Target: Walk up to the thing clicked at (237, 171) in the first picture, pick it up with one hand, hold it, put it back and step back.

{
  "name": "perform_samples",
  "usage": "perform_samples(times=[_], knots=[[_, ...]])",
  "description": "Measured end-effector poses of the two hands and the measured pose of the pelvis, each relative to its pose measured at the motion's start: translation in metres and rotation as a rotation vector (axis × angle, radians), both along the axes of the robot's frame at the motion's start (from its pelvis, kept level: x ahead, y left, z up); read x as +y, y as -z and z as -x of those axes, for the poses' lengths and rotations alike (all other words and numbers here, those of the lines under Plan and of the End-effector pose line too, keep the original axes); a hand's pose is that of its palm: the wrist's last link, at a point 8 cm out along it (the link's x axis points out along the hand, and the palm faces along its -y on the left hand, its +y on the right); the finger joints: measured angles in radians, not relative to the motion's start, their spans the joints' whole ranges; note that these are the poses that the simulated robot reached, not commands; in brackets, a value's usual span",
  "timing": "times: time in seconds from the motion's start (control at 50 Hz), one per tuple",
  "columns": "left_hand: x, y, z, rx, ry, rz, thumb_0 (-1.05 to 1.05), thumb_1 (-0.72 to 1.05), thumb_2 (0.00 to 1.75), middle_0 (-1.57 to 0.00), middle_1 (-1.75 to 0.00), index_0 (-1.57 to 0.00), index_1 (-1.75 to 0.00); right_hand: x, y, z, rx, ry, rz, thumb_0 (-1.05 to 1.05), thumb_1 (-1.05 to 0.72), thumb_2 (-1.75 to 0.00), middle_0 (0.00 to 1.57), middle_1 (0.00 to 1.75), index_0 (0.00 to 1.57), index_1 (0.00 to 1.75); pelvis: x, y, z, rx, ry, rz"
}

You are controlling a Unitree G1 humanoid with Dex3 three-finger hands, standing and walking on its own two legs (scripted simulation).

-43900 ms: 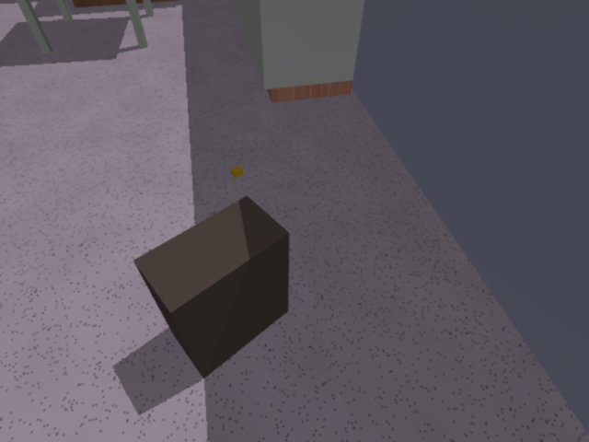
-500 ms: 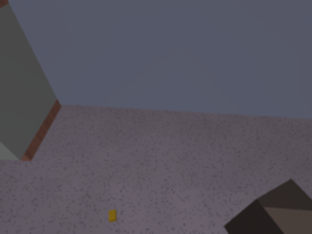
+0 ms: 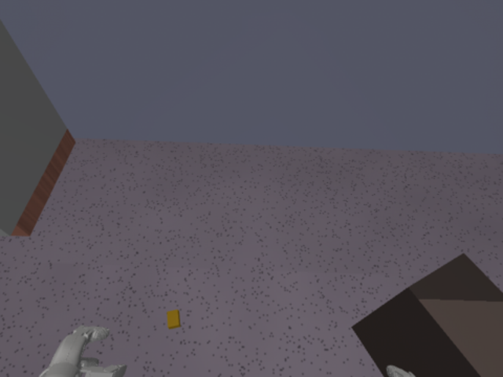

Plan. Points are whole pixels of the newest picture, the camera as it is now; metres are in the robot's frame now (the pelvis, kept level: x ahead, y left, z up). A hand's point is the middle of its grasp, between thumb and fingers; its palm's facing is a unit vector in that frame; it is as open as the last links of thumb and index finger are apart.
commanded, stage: rise first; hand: left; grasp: from above
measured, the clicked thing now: (173, 319) +0.37 +0.26 -0.74
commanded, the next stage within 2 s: none
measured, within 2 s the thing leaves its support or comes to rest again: neither
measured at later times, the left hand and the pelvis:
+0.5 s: hand out of the picture +0.13 +0.27 -0.23, palm faces -0.20 -0.83 -0.53, open 14.0 cm; pelvis -0.01 +0.01 -0.09, yaw +0 degrees
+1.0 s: hand (126, 352) +0.23 +0.31 -0.43, palm faces -0.39 -0.37 -0.84, open 12.5 cm; pelvis -0.08 +0.00 -0.29, yaw -2 degrees
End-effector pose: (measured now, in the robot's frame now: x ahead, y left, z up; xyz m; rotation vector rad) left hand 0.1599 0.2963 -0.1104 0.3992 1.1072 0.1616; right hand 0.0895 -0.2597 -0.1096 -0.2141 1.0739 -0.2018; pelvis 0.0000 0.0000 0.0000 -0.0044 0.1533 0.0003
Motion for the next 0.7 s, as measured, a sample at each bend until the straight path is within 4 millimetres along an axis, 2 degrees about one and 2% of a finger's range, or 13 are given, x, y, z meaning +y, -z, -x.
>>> perform_samples(times=[0.14, 0.28, 0.54, 0.62, 0.7], knots=[[0.004, 0.025, 0.017, 0.048, 0.015, -0.046, 0.00, -0.24, 0.89, -0.15, -0.93, -0.16, -0.92, 0.004, 0.016, -0.011, -0.065, -0.019, 0.004, 0.01, -0.87, -0.88, 0.20, 0.30, 0.20, 0.30, 0.005, 0.023, 0.002, 0.063, 0.004, 0.007], [0.008, 0.051, 0.027, 0.025, 0.067, -0.093, 0.00, -0.42, 0.94, -0.10, -0.99, -0.10, -0.99, 0.009, 0.035, -0.036, -0.139, -0.070, 0.035, 0.01, -0.85, -0.88, 0.20, 0.30, 0.20, 0.30, 0.008, 0.053, 0.008, 0.127, 0.002, 0.014], [0.011, 0.079, 0.034, 0.030, 0.156, -0.170, 0.00, -0.48, 0.95, -0.07, -1.04, -0.07, -1.04, 0.027, 0.070, -0.073, -0.261, -0.132, 0.015, 0.01, -0.84, -0.88, 0.20, 0.30, 0.20, 0.30, 0.010, 0.094, 0.014, 0.221, -0.007, 0.029], [0.017, 0.103, 0.028, 0.041, 0.217, -0.221, 0.00, -0.46, 0.93, -0.08, -1.04, -0.08, -1.04, 0.027, 0.090, -0.077, -0.281, -0.164, 0.014, 0.01, -0.84, -0.88, 0.20, 0.30, 0.20, 0.30, 0.009, 0.116, 0.020, 0.265, -0.009, 0.029], [0.025, 0.138, 0.012, 0.019, 0.299, -0.298, 0.00, -0.43, 0.90, -0.11, -1.02, -0.11, -1.01, 0.021, 0.124, -0.078, -0.278, -0.191, 0.027, 0.01, -0.84, -0.88, 0.20, 0.30, 0.20, 0.30, 0.007, 0.148, 0.029, 0.319, -0.009, 0.027]])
